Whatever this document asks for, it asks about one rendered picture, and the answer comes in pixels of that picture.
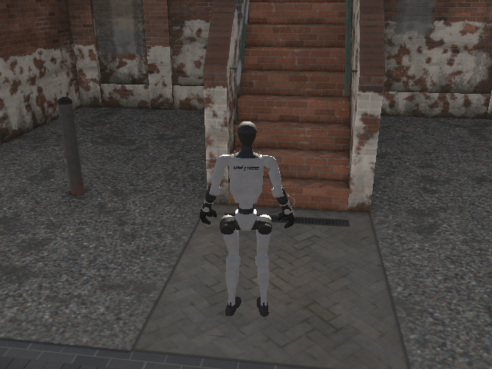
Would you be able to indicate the right robot shin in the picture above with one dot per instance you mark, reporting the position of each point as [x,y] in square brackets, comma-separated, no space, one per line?
[263,280]

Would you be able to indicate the left robot upper arm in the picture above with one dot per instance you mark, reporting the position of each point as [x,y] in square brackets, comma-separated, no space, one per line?
[218,173]

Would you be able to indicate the robot torso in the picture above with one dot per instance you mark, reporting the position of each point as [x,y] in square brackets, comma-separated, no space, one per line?
[246,180]

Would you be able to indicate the right robot upper arm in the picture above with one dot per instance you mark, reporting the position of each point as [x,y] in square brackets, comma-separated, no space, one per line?
[274,174]

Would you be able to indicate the robot left forearm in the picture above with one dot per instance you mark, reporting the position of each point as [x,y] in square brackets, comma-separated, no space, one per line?
[208,201]

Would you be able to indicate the left robot hand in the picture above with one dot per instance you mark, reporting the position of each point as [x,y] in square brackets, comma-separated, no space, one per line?
[209,214]

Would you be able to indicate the robot right forearm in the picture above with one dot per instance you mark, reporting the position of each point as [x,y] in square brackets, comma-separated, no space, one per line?
[284,203]

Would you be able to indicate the right robot hand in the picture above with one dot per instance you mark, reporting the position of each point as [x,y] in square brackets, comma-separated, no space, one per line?
[285,217]

